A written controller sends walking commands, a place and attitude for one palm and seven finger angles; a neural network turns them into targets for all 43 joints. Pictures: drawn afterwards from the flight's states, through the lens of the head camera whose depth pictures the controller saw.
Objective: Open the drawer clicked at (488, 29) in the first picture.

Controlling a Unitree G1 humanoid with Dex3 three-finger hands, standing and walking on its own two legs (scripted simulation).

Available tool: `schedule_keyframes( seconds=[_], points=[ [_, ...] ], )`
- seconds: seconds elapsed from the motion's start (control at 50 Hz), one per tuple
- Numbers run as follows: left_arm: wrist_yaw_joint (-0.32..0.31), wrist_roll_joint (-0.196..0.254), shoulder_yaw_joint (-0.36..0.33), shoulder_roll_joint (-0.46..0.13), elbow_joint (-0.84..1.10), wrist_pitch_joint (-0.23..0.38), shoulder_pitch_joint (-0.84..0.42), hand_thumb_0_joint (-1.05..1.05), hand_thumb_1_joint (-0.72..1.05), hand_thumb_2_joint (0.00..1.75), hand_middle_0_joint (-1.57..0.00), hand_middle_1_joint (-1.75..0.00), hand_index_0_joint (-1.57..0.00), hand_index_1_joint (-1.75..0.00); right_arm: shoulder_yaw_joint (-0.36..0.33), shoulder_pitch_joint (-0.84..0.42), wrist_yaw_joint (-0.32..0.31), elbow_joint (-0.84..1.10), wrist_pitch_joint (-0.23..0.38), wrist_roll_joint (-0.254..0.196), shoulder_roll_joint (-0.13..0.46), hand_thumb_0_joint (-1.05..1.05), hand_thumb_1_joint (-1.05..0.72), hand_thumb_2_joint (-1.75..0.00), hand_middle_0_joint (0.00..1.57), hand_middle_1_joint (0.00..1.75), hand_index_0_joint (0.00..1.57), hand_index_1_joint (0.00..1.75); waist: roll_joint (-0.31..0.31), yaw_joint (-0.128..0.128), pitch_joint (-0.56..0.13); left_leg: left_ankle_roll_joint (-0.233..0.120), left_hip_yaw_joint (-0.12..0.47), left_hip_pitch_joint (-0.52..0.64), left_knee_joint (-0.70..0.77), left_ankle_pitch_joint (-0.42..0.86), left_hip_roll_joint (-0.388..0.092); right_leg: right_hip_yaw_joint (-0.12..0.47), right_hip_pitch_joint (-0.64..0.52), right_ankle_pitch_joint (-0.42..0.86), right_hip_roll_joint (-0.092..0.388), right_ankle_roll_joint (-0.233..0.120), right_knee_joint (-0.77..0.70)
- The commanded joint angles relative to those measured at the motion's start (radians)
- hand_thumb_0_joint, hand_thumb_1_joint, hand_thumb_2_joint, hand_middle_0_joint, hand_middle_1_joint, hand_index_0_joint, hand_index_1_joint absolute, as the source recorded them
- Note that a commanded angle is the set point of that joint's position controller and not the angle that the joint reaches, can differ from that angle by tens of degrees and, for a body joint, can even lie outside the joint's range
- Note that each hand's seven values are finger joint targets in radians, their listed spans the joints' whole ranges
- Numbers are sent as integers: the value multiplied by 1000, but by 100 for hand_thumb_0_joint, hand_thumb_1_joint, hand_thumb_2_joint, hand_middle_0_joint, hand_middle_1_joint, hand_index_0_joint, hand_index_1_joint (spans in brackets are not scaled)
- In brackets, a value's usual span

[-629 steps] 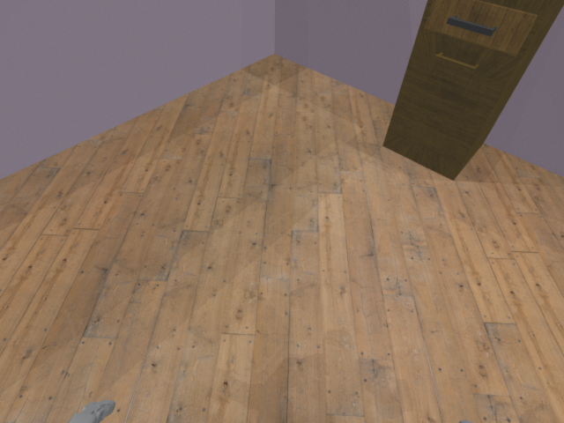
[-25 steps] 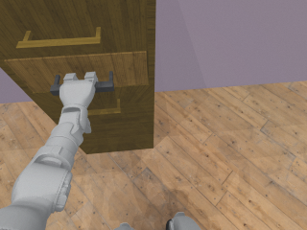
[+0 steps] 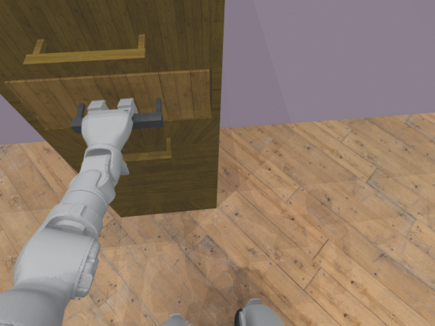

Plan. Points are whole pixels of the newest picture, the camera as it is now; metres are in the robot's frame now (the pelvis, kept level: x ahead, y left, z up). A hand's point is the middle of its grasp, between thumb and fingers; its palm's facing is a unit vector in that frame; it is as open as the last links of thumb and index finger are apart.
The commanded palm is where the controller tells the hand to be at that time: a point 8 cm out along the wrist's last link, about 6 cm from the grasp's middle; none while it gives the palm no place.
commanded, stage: close the thumb around the handle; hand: left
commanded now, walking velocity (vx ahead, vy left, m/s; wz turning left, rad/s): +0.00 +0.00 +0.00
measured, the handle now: (119, 114) +0.54 +0.18 +0.02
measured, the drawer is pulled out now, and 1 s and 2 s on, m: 0.00 0.05 0.17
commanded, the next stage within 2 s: pull the drawer open in 0.46 s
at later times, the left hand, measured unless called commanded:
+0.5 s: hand (117, 141) +0.48 +0.18 +0.00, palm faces -0.05 -0.04 -1.00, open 5.7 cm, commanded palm +0.46 +0.19 +0.05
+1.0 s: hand (115, 161) +0.44 +0.18 -0.01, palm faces -0.03 -0.06 -1.00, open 5.7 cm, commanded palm +0.40 +0.19 +0.05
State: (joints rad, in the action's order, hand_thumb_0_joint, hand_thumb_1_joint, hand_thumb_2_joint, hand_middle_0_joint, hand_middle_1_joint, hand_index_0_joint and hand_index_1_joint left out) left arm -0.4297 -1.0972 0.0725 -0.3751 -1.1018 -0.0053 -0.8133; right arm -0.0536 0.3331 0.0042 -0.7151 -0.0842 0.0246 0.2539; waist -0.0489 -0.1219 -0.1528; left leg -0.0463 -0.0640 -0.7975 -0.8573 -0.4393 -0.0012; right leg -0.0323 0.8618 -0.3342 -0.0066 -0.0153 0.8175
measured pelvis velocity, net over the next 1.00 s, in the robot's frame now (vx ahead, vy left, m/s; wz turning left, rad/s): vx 0.02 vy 0.00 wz -0.01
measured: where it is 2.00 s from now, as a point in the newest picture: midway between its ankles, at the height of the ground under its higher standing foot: outside the picture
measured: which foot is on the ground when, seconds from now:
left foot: down 0.00-1.00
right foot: down 0.00-1.00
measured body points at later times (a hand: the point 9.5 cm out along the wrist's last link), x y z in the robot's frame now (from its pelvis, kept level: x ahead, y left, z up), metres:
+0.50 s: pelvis +0.01 +0.00 +0.00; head +0.12 +0.00 +0.44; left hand +0.48 +0.18 +0.05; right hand +0.03 -0.27 -0.13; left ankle -0.03 +0.09 -0.69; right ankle +0.02 -0.11 -0.69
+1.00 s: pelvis +0.02 +0.00 +0.01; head +0.10 -0.01 +0.45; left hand +0.43 +0.18 +0.05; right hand +0.08 -0.26 -0.12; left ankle -0.03 +0.09 -0.69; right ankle +0.02 -0.11 -0.69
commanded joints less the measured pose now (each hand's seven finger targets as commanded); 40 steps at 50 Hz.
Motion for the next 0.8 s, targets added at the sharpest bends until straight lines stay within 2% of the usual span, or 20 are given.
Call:
schedule_keyframes(
  seconds=[0.0, 0.02, 0.04, 0.1, 0.14, 0.18, 0.22, 0.24, 0.32, 0.34, 0.4, 0.42, 0.44, 0.46, 0.52, 0.6, 0.64, 0.68, 0.72, 0.78],
  points=[
    [-33, 0, -17, -157, 136, -2, -368, 0, 23, 61, -35, -128, -35, -128, -53, 132, -8, 52, 14, 4, 152, 0, -90, -90, 20, 30, 20, 30, 17, -15, -395, 17, 74, 222, 71, 428, 8, 9, -249, 304, -33, -24, -62],
    [-36, -2, -20, -162, 147, 2, -382, 0, 28, 64, -36, -128, -36, -128, -56, 136, -8, 49, 15, 5, 153, 0, -90, -90, 20, 30, 20, 30, 16, -18, -399, 16, 75, 229, 71, 422, 5, 8, -240, 296, -33, -23, -62],
    [-38, 0, -26, -165, 151, 2, -369, 0, 34, 66, -36, -129, -36, -129, -56, 135, -6, 54, 15, 5, 153, 0, -90, -90, 20, 30, 20, 30, 9, -7, -411, 17, 75, 231, 73, 422, 7, 9, -250, 295, -33, -24, -60],
    [-39, 4, -29, -165, 138, -4, -371, 0, 51, 73, -37, -131, -37, -131, -55, 134, -6, 50, 13, 6, 153, 0, -90, -90, 20, 30, 20, 30, 27, -12, -402, 16, 72, 220, 72, 418, 9, 9, -257, 299, -33, -24, -62],
    [-41, 1, -46, -191, 154, -5, -366, 0, 62, 78, -38, -132, -38, -132, -54, 135, -5, 52, 11, 7, 154, 0, -90, -90, 20, 30, 20, 30, 15, -3, -431, 16, 71, 226, 69, 434, 10, 12, -273, 317, -33, -24, -55],
    [-40, 2, -21, -163, 129, -18, -366, 0, 73, 83, -39, -133, -39, -133, -52, 134, -6, 51, 10, 4, 152, 0, -90, -90, 20, 30, 20, 30, 34, -16, -393, 14, 67, 208, 74, 413, 10, 11, -266, 309, -33, -22, -65],
    [-38, -1, -33, -189, 108, -24, -372, 0, 84, 88, -40, -134, -40, -134, -48, 134, -7, 49, 8, 2, 157, 0, -90, -90, 20, 30, 20, 30, 37, -16, -371, 13, 68, 187, 78, 390, 12, 13, -261, 292, -32, -23, -65],
    [-39, 3, -33, -189, 131, -23, -391, 0, 90, 90, -40, -135, -40, -135, -48, 135, -7, 52, 9, 3, 156, 0, -90, -90, 20, 30, 20, 30, 18, -13, -391, 13, 66, 198, 79, 395, 13, 14, -269, 299, -32, -24, -63],
    [-27, 6, -48, -210, 124, -26, -372, 0, 90, 90, -40, -135, -40, -135, -48, 137, -9, 56, 5, 4, 156, 0, -90, -90, 20, 30, 20, 30, 32, -9, -419, 11, 62, 205, 73, 423, 14, 17, -295, 329, -31, -21, -61],
    [-22, 7, -45, -205, 119, -27, -350, 0, 90, 90, -40, -135, -40, -135, -46, 134, -10, 60, 3, 2, 154, 0, -90, -90, 20, 30, 20, 30, 20, -1, -418, 12, 59, 202, 74, 427, 16, 18, -302, 337, -32, -22, -60],
    [-14, 8, -36, -187, 129, -16, -354, 0, 90, 90, -40, -135, -40, -135, -49, 133, -11, 62, 4, 3, 154, 0, -90, -90, 20, 30, 20, 30, 27, -7, -416, 13, 63, 214, 69, 447, 12, 16, -291, 344, -33, -22, -59],
    [-15, 8, -49, -209, 145, -11, -361, 0, 90, 90, -40, -135, -40, -135, -49, 137, -12, 61, 3, 3, 156, 0, -90, -90, 20, 30, 20, 30, 18, -3, -425, 13, 64, 219, 69, 449, 10, 17, -293, 344, -32, -21, -57],
    [-15, 8, -33, -184, 143, -12, -345, 0, 90, 90, -40, -135, -40, -135, -51, 134, -12, 64, 3, 3, 152, 0, -90, -90, 20, 30, 20, 30, 16, -3, -419, 14, 63, 222, 71, 452, 11, 16, -294, 344, -33, -22, -60],
    [-16, 9, -47, -196, 151, -10, -334, 0, 90, 90, -40, -135, -40, -135, -51, 134, -11, 64, 3, 3, 153, 0, -90, -90, 20, 30, 20, 30, 17, 6, -423, 15, 62, 224, 73, 461, 10, 15, -302, 351, -32, -22, -57],
    [-18, 7, -34, -172, 179, 2, -332, 0, 90, 90, -40, -135, -40, -135, -56, 137, -10, 65, 3, 6, 149, 0, -90, -90, 20, 30, 20, 30, -2, 2, -449, 18, 68, 255, 63, 513, 5, 15, -294, 375, -32, -22, -53],
    [-22, 13, -21, -115, 204, 11, -246, 0, 90, 90, -40, -135, -40, -135, -62, 129, -1, 73, 2, 6, 143, 0, -90, -90, 20, 30, 20, 30, 7, 22, -444, 25, 73, 289, 67, 575, -4, 7, -297, 387, -36, -23, -56],
    [-24, 14, -41, -132, 221, 8, -174, 0, 90, 90, -40, -135, -40, -135, -62, 120, 2, 80, -3, 4, 142, 0, -90, -90, 20, 30, 20, 30, 12, 47, -457, 22, 64, 285, 73, 582, -1, 12, -336, 409, -36, -24, -59],
    [-25, 15, -28, -108, 256, 9, -151, 0, 90, 90, -40, -135, -40, -135, -66, 111, 3, 86, -5, 3, 136, 0, -90, -90, 20, 30, 20, 30, 24, 47, -448, 20, 58, 289, 80, 584, -2, 13, -355, 426, -35, -23, -70],
    [-29, 16, -50, -131, 269, 10, -108, 0, 90, 90, -40, -135, -40, -135, -65, 104, 5, 85, -11, 1, 138, 0, -90, -90, 20, 30, 20, 30, 34, 58, -431, 19, 56, 283, 90, 583, -2, 16, -371, 435, -33, -23, -75],
    [-34, 12, -30, -110, 278, -1, -74, 0, 90, 90, -40, -135, -40, -135, -62, 79, 2, 92, -13, -5, 134, 0, -90, -90, 20, 30, 20, 30, 68, 56, -375, 15, 41, 250, 112, 509, 6, 19, -395, 425, -33, -24, -95]
  ],
)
